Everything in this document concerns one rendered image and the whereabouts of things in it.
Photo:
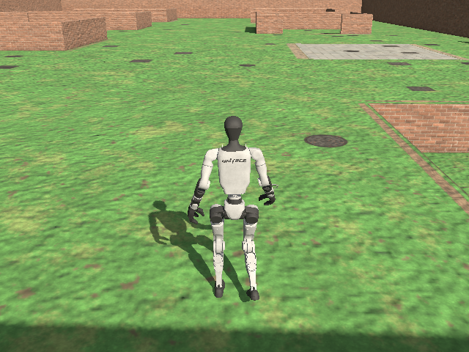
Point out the right robot upper arm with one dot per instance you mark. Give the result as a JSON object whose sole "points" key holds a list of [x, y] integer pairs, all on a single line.
{"points": [[260, 164]]}

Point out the humanoid robot torso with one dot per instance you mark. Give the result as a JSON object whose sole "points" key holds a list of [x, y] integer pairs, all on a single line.
{"points": [[234, 170]]}

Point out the right robot foot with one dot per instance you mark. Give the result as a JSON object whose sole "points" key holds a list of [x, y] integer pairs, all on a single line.
{"points": [[254, 295]]}

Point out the left robot upper arm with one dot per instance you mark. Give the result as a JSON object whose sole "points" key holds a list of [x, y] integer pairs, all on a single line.
{"points": [[207, 167]]}

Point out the robot right hand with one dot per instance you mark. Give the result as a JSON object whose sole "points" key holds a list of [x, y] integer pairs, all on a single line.
{"points": [[271, 201]]}

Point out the right robot forearm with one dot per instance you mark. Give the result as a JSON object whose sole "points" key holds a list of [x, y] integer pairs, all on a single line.
{"points": [[268, 189]]}

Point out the left robot forearm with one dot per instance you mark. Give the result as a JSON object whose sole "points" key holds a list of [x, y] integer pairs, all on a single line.
{"points": [[197, 196]]}

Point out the robot left hand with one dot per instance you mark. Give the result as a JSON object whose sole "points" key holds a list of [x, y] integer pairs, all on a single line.
{"points": [[192, 213]]}

